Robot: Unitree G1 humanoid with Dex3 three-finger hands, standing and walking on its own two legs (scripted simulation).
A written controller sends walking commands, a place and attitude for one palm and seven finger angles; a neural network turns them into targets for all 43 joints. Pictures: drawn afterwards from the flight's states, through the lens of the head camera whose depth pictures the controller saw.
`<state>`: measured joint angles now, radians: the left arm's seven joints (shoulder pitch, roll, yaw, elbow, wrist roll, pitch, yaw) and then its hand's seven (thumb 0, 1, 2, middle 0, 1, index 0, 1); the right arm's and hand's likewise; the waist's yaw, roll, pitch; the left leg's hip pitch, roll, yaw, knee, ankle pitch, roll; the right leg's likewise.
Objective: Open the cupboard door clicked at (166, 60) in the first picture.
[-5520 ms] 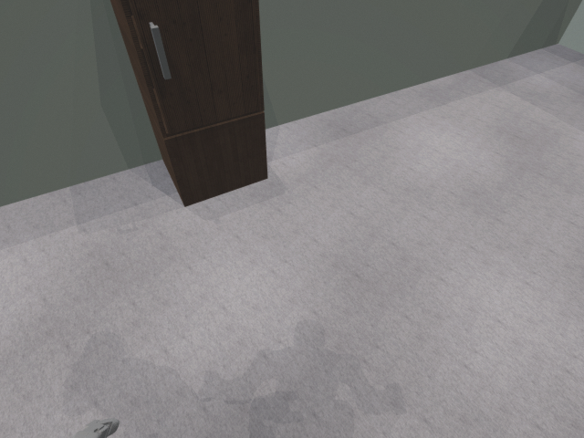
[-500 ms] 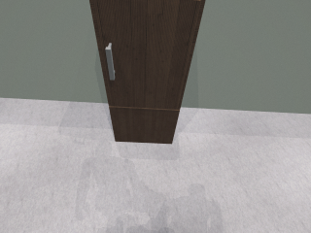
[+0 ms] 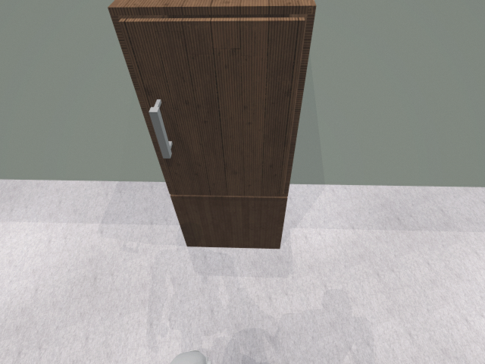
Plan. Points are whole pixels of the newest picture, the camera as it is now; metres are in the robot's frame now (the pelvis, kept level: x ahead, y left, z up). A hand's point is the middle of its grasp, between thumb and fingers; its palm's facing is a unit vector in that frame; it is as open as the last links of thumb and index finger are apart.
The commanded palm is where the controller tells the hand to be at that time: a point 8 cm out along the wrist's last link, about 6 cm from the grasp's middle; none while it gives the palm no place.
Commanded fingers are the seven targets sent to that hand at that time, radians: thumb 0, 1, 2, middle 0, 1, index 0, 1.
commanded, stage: take the last steps up to it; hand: left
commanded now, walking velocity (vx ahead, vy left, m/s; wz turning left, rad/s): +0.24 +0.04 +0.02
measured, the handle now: (162, 129) +0.69 +0.27 -0.03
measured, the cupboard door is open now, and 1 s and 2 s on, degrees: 0 0 0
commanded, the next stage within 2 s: come to a stop and stand still in 0.22 s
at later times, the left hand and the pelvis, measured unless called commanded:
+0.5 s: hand (142, 335) +0.21 +0.23 -0.18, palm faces +0.02 -0.97 -0.23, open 7.3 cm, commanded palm none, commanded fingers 0.00 0.90 0.90 -0.20 -0.30 -0.20 -0.30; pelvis +0.15 +0.04 -0.01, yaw -1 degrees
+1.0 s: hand (117, 342) +0.19 +0.28 -0.18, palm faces +0.02 -0.97 -0.26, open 7.4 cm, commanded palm none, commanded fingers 0.00 0.90 0.90 -0.20 -0.30 -0.20 -0.30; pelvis +0.13 +0.08 -0.02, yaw -1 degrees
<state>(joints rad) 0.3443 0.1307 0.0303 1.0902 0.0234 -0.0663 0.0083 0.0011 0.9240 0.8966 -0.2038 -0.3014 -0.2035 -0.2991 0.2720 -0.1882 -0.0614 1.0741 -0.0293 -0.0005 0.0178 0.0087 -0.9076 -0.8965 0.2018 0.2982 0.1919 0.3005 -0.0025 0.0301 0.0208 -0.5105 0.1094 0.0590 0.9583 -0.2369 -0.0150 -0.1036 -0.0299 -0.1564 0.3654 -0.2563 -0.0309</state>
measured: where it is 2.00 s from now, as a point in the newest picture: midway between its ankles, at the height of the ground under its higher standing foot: outside the picture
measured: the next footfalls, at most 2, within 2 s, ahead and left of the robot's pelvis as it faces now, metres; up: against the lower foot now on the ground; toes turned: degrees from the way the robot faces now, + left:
left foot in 0.20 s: +0.19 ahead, +0.16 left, +0.00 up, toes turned +8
right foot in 0.52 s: +0.22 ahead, -0.03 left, +0.00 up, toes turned +3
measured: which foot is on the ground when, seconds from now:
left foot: up 0.00-0.18, down 0.20-0.56, up 0.58-0.88, down 0.90-1.00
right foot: down 0.00-0.20, up 0.22-0.50, down 0.52-1.00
